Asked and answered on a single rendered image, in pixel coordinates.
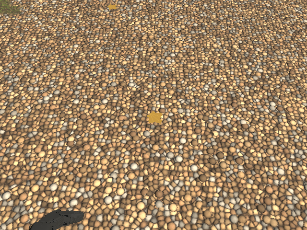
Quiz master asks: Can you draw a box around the left robot hand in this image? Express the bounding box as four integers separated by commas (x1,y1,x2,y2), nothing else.
29,209,84,230

